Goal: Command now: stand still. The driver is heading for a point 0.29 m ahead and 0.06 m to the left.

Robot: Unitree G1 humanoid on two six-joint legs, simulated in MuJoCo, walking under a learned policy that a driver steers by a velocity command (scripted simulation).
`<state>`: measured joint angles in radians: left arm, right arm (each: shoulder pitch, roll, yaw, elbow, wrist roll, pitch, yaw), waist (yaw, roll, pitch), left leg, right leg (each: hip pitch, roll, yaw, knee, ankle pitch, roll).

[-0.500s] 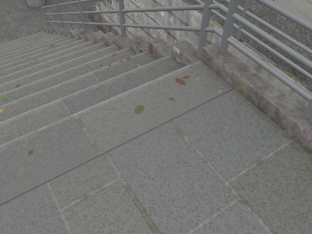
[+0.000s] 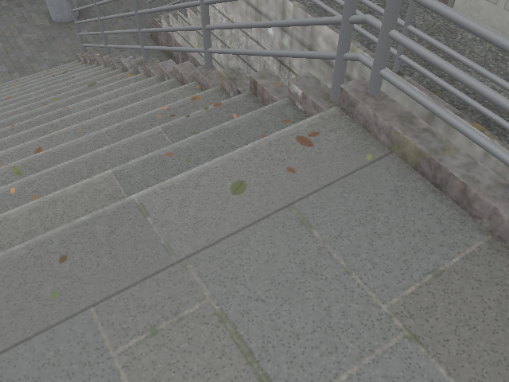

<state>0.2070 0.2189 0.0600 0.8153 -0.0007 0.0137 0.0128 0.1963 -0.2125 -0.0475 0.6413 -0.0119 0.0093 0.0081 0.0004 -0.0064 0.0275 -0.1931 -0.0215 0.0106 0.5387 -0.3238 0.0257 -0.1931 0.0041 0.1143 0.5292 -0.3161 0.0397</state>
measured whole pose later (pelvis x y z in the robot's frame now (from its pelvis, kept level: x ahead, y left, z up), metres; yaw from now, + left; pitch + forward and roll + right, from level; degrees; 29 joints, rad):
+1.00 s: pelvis +0.14 -0.07 +0.01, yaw +3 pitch +1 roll +0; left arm 0.33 0.19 0.02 1.04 0.01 -0.08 0.01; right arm 0.19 -0.27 -0.07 0.74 0.01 -0.03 -0.01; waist 0.05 0.05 0.03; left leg -0.60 0.07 -0.04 0.80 -0.07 -0.01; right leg -0.05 0.04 -0.08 0.26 -0.23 -0.05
